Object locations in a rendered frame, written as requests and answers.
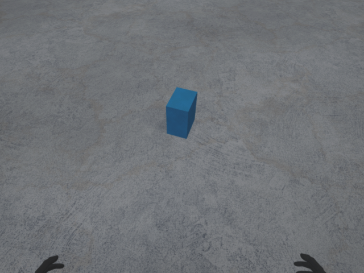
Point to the carton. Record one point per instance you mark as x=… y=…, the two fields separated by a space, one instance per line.
x=180 y=112

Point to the robot left hand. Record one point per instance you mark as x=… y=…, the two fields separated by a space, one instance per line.
x=48 y=265

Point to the robot right hand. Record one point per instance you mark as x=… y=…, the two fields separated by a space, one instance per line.
x=310 y=263

